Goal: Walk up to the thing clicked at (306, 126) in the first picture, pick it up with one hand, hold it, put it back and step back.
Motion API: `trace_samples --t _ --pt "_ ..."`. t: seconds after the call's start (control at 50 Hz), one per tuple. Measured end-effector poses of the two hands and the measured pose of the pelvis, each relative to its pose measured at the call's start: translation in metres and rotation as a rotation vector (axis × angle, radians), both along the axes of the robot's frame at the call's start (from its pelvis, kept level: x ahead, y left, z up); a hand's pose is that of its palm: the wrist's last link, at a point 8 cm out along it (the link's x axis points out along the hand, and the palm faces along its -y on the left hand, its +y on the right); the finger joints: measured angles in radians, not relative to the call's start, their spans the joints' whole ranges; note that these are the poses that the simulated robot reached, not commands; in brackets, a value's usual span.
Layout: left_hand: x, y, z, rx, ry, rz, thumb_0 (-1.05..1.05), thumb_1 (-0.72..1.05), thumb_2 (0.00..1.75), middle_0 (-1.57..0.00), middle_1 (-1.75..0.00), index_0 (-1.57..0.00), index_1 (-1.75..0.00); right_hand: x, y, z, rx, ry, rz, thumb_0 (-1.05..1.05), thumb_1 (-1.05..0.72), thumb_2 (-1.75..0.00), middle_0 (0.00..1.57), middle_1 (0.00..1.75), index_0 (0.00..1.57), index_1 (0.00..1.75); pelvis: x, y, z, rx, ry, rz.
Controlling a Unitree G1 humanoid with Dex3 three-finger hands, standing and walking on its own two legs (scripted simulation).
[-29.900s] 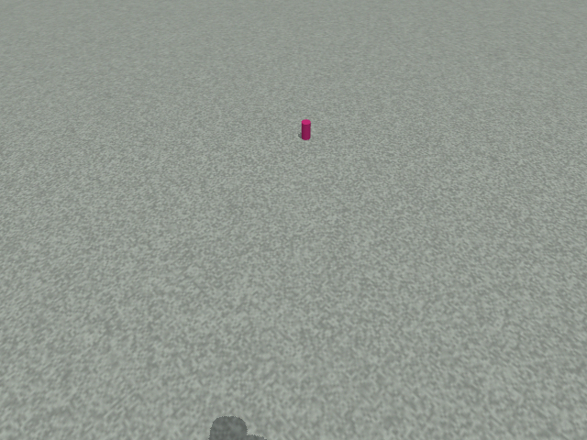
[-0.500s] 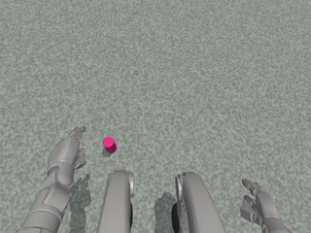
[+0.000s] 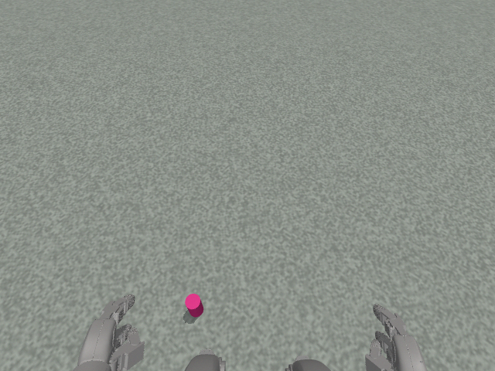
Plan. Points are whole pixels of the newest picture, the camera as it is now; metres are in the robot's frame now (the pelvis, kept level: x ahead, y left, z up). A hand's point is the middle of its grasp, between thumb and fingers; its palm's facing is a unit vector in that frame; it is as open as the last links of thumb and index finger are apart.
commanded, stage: home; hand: left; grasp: from above
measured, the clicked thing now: (194, 305) +0.41 +0.18 -0.64
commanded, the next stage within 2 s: none
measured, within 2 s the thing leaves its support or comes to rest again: neither
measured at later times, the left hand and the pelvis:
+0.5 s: hand (132, 363) +0.17 +0.17 -0.02, palm faces +0.07 -0.98 -0.18, open 7.4 cm; pelvis +0.01 -0.01 +0.03, yaw +1 degrees
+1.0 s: hand (131, 366) +0.16 +0.18 -0.02, palm faces +0.06 -0.98 -0.19, open 7.4 cm; pelvis +0.01 +0.00 +0.03, yaw +1 degrees
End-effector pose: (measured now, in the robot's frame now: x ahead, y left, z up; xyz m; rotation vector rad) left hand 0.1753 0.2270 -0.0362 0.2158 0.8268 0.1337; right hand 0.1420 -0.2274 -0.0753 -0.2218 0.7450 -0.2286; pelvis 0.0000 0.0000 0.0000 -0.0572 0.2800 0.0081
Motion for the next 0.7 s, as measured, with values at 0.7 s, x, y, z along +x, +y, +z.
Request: trace_samples --t 0.7 --pt "-0.029 -0.005 0.042 -0.048 -0.016 0.032 0.01 0.9 0.9 -0.2 -0.3 -0.21 -0.3 0.017 -0.012 0.043 -0.048 -0.144 0.044 0.01 -0.91 -0.9 0.2 0.3 0.2 0.3 0.007 -0.007 0.026 0.015 -0.11 0.018"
